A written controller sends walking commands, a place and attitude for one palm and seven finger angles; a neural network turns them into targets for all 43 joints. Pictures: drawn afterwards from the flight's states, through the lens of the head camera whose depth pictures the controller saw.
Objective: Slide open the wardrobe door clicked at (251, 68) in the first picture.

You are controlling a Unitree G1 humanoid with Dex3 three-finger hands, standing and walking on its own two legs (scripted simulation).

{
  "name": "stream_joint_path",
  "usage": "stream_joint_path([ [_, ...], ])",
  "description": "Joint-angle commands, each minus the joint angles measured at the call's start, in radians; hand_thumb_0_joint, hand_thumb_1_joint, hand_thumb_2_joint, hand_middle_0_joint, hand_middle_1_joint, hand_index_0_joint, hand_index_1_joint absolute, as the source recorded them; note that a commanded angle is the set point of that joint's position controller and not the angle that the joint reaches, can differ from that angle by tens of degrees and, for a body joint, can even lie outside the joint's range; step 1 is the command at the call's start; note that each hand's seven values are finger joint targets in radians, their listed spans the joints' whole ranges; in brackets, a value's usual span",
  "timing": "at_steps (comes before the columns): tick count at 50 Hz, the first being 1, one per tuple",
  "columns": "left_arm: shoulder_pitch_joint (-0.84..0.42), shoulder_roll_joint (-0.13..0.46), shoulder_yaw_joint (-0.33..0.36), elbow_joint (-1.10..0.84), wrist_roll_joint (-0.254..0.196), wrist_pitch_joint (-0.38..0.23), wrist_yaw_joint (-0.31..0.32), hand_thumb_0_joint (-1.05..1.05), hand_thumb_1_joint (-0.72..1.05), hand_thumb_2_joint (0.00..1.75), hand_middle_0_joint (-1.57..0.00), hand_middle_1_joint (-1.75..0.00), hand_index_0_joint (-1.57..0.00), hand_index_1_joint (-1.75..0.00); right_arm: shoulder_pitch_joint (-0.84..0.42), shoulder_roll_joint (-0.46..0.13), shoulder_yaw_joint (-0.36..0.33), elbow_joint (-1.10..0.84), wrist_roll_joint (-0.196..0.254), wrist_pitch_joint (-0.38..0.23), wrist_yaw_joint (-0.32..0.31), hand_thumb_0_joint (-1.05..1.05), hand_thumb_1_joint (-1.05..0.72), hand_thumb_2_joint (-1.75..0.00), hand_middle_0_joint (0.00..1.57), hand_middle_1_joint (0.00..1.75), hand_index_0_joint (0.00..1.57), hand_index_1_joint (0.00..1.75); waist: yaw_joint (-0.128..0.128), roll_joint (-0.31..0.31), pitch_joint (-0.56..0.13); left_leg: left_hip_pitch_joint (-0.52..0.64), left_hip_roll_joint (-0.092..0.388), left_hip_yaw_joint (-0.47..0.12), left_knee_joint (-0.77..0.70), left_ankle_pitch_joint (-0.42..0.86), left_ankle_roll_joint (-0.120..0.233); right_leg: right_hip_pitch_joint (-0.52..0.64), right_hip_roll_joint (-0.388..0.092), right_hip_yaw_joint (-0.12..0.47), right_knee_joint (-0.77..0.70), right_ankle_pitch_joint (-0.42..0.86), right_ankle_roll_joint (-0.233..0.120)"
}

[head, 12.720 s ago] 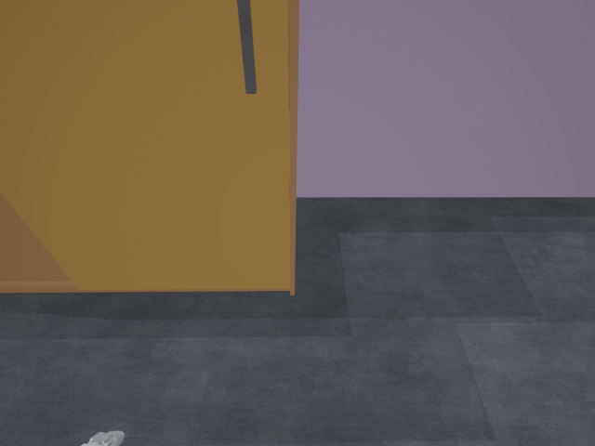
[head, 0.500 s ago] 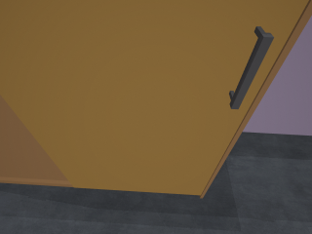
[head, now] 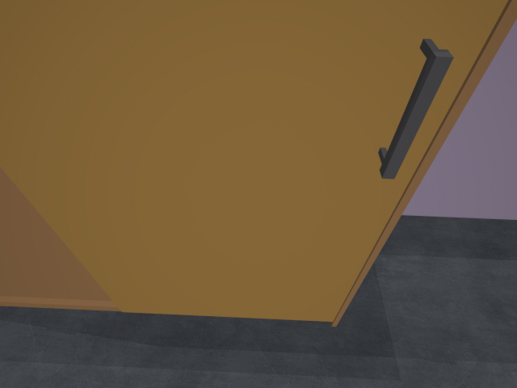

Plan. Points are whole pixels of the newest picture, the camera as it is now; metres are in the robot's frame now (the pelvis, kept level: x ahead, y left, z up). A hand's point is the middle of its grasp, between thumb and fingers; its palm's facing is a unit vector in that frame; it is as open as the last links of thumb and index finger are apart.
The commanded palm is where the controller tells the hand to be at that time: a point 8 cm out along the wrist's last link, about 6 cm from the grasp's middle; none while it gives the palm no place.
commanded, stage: raise the hand with hooked fingers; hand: right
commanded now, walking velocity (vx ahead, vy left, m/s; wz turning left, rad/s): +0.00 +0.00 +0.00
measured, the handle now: (405, 116) +0.45 -0.19 +0.21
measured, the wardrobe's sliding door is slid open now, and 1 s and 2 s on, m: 0.00 0.00 0.00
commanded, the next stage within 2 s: none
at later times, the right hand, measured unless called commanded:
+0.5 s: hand (432, 380) +0.15 -0.21 +0.02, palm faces +0.15 +0.99 -0.06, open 9.4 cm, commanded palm +0.14 -0.25 +0.04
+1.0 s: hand (478, 297) +0.22 -0.25 +0.12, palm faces +0.06 +0.99 -0.11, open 12.4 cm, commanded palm +0.19 -0.29 +0.14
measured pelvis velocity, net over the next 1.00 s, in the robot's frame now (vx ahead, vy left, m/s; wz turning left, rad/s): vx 0.01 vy -0.01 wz -0.05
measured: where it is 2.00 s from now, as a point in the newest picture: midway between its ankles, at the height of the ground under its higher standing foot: outside the picture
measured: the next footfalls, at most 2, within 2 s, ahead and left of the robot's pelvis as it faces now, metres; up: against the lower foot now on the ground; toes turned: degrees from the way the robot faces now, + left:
none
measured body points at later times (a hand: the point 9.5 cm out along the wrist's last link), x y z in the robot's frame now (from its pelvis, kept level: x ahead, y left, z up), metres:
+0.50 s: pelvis +0.00 +0.00 -0.05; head +0.01 -0.02 +0.40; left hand +0.24 +0.21 -0.07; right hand +0.14 -0.26 +0.03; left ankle +0.00 +0.11 -0.74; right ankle +0.02 -0.13 -0.74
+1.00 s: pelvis +0.01 -0.01 -0.02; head -0.01 +0.00 +0.43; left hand +0.19 +0.23 -0.07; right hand +0.21 -0.30 +0.12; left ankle +0.00 +0.11 -0.74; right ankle +0.01 -0.13 -0.74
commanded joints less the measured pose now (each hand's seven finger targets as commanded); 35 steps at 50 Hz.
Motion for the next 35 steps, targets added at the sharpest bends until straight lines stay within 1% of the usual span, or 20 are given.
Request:
stream_joint_path([
  [1,-0.13,0.168,0.022,-0.309,-0.056,-0.287,0.056,0.0,0.9,0.9,-0.2,-0.3,-0.2,-0.3,-0.019,0.07,0.1,-0.764,0.1,-0.172,-0.071,0.0,-0.81,-0.86,0.21,0.36,0.21,0.36,0.038,-0.088,-0.145,-0.118,-0.005,0.049,0.036,-0.035,0.009,-0.034,0.018,0.059,-0.05,-0.065,-0.024],
  [2,-0.148,0.207,0.035,-0.372,-0.059,-0.308,0.059,0.0,0.9,0.9,-0.2,-0.3,-0.2,-0.3,-0.12,0.04,0.109,-0.928,0.13,-0.221,-0.056,0.0,-0.78,-0.85,0.21,0.37,0.21,0.37,0.056,-0.049,-0.038,-0.176,-0.001,0.041,0.022,-0.103,-0.003,-0.065,0.023,0.083,-0.025,-0.123,-0.028],
  [4,-0.15,0.226,0.061,-0.419,-0.03,-0.338,0.054,0.0,0.9,0.9,-0.2,-0.3,-0.2,-0.3,-0.075,-0.015,0.042,-0.896,0.116,-0.318,-0.029,0.0,-0.74,-0.83,0.21,0.4,0.21,0.4,0.066,0.073,-0.018,-0.277,0.004,0.03,0.024,-0.246,-0.006,-0.135,0.05,0.073,0.072,-0.158,-0.024],
  [5,-0.146,0.223,0.07,-0.43,-0.013,-0.337,0.044,0.0,0.9,0.9,-0.2,-0.3,-0.2,-0.3,-0.033,0.002,0.034,-0.816,0.115,-0.372,0.005,0.0,-0.71,-0.82,0.21,0.42,0.21,0.42,0.052,0.175,-0.016,-0.335,-0.005,0.031,0.048,-0.303,-0.007,-0.197,0.057,0.068,0.115,-0.163,-0.015],
  [6,-0.164,0.218,0.081,-0.458,-0.005,-0.337,0.029,0.0,0.9,0.9,-0.2,-0.3,-0.2,-0.3,0.086,0.034,0.02,-0.717,0.134,-0.433,0.059,0.0,-0.69,-0.81,0.22,0.43,0.22,0.43,0.013,0.258,0.007,-0.377,-0.006,0.034,0.089,-0.336,-0.006,-0.275,0.053,0.065,0.154,-0.17,-0.006],
  [7,-0.178,0.22,0.092,-0.478,0.001,-0.329,0.009,0.0,0.9,0.9,-0.2,-0.3,-0.2,-0.3,0.19,0.038,-0.006,-0.636,0.153,-0.5,0.124,0.0,-0.67,-0.8,0.22,0.45,0.22,0.45,-0.014,0.3,-0.003,-0.396,-0.004,0.023,0.125,-0.341,-0.004,-0.343,0.053,0.06,0.196,-0.165,0.002],
  [8,-0.193,0.223,0.103,-0.507,0.002,-0.313,-0.012,0.0,0.9,0.9,-0.2,-0.3,-0.2,-0.3,0.252,0.006,-0.059,-0.616,0.173,-0.571,0.194,0.0,-0.64,-0.79,0.22,0.47,0.22,0.47,-0.032,0.311,-0.024,-0.385,-0.001,0.009,0.155,-0.319,0.002,-0.393,0.056,0.055,0.233,-0.152,0.01],
  [9,-0.198,0.235,0.119,-0.531,-0.004,-0.289,-0.036,0.0,0.9,0.9,-0.2,-0.3,-0.2,-0.3,0.293,-0.075,-0.155,-0.558,0.177,-0.626,0.266,0.0,-0.62,-0.78,0.22,0.48,0.22,0.48,-0.055,0.229,-0.041,-0.347,0.003,-0.015,0.187,-0.244,0.018,-0.397,0.063,0.046,0.264,-0.113,0.016],
  [10,-0.222,0.237,0.122,-0.585,-0.004,-0.271,-0.048,0.0,0.9,0.9,-0.2,-0.3,-0.2,-0.3,0.296,-0.104,-0.176,-0.614,0.184,-0.664,0.326,0.0,-0.6,-0.77,0.22,0.5,0.22,0.5,-0.053,0.168,-0.078,-0.312,0.012,-0.018,0.221,-0.159,0.025,-0.399,0.073,0.032,0.292,-0.079,0.01],
  [12,-0.255,0.22,0.121,-0.658,-0.019,-0.239,-0.041,0.0,0.9,0.9,-0.2,-0.3,-0.2,-0.3,0.29,-0.163,-0.238,-0.723,0.188,-0.622,0.356,0.0,-0.55,-0.75,0.22,0.53,0.22,0.53,-0.088,0.086,-0.185,-0.261,0.018,-0.035,0.265,-0.043,0.019,-0.404,0.078,0.003,0.306,-0.03,-0.011],
  [14,-0.248,0.209,0.11,-0.697,-0.019,-0.2,-0.028,0.0,0.9,0.9,-0.2,-0.3,-0.2,-0.3,0.212,-0.182,-0.258,-0.888,0.213,-0.562,0.333,0.0,-0.5,-0.73,0.23,0.55,0.23,0.55,-0.088,-0.035,-0.214,-0.258,0.008,-0.024,0.284,-0.024,0.018,-0.372,0.073,0.007,0.298,-0.022,-0.015],
  [15,-0.248,0.206,0.103,-0.721,-0.021,-0.193,-0.02,0.0,0.9,0.9,-0.2,-0.3,-0.2,-0.3,0.147,-0.171,-0.234,-1.011,0.22,-0.552,0.314,0.0,-0.48,-0.72,0.23,0.57,0.23,0.57,-0.066,-0.092,-0.232,-0.272,0.001,-0.019,0.293,0.001,0.017,-0.34,0.066,0.013,0.299,-0.011,-0.021],
  [18,-0.173,0.19,0.093,-0.709,-0.012,-0.193,-0.006,0.0,0.9,0.9,-0.2,-0.3,-0.2,-0.3,0.017,-0.181,-0.227,-1.21,0.206,-0.595,0.252,0.0,-0.41,-0.69,0.24,0.62,0.24,0.62,-0.006,-0.132,-0.287,-0.313,-0.016,-0.007,0.304,0.084,0.013,-0.262,0.042,0.047,0.331,0.062,-0.033],
  [19,-0.149,0.197,0.085,-0.696,-0.002,-0.198,-0.003,0.0,0.9,0.9,-0.2,-0.3,-0.2,-0.3,-0.055,-0.182,-0.192,-1.27,0.2,-0.622,0.25,0.0,-0.39,-0.68,0.24,0.63,0.24,0.63,0.027,-0.111,-0.277,-0.336,-0.024,-0.005,0.309,0.094,0.01,-0.255,0.036,0.065,0.346,0.07,-0.038],
  [22,-0.142,0.21,0.067,-0.656,-0.011,-0.229,0.006,0.0,0.9,0.9,-0.2,-0.3,-0.2,-0.3,-0.1,-0.167,-0.138,-1.211,0.205,-0.646,0.298,0.0,-0.32,-0.65,0.24,0.68,0.24,0.68,0.069,-0.121,-0.22,-0.397,-0.028,-0.004,0.28,0.024,0.008,-0.256,0.029,0.089,0.353,0.008,-0.038],
  [24,-0.153,0.222,0.056,-0.64,-0.023,-0.246,0.018,0.0,0.9,0.9,-0.2,-0.3,-0.2,-0.3,-0.124,-0.179,-0.126,-1.147,0.212,-0.603,0.35,0.0,-0.27,-0.63,0.25,0.7,0.25,0.7,0.076,-0.113,-0.183,-0.393,-0.027,-0.014,0.243,-0.035,0.008,-0.259,0.028,0.101,0.333,-0.046,-0.041],
  [28,-0.189,0.222,0.05,-0.635,-0.04,-0.258,0.041,0.0,0.9,0.9,-0.2,-0.3,-0.2,-0.3,-0.081,-0.254,-0.236,-1.059,0.243,-0.434,0.405,0.0,-0.18,-0.59,0.25,0.76,0.25,0.76,0.021,-0.026,-0.245,-0.28,-0.009,-0.028,0.175,-0.057,-0.001,-0.25,0.033,0.099,0.273,-0.047,-0.04],
  [30,-0.207,0.208,0.042,-0.636,-0.041,-0.26,0.042,0.0,0.9,0.9,-0.2,-0.3,-0.2,-0.3,-0.051,-0.271,-0.302,-1.055,0.269,-0.368,0.399,0.0,-0.13,-0.57,0.25,0.8,0.25,0.8,-0.014,-0.045,-0.272,-0.218,-0.005,-0.009,0.169,0.01,0.0,-0.216,0.036,0.097,0.239,0.007,-0.037],
  [34,-0.23,0.196,0.033,-0.631,-0.037,-0.277,0.044,0.0,0.9,0.9,-0.2,-0.3,-0.2,-0.3,-0.061,-0.304,-0.396,-1.078,0.314,-0.328,0.365,0.0,-0.04,-0.53,0.26,0.86,0.26,0.86,-0.046,0.013,-0.26,-0.149,-0.011,0.014,0.15,0.083,-0.002,-0.194,0.032,0.1,0.191,0.073,-0.032],
  [35,-0.221,0.198,0.028,-0.629,-0.038,-0.284,0.041,0.0,0.9,0.9,-0.2,-0.3,-0.2,-0.3,-0.082,-0.293,-0.38,-1.101,0.314,-0.33,0.364,0.0,-0.01,-0.52,0.26,0.87,0.26,0.87,-0.039,-0.009,-0.253,-0.158,-0.013,0.02,0.147,0.081,-0.004,-0.18,0.033,0.096,0.178,0.071,-0.031],
])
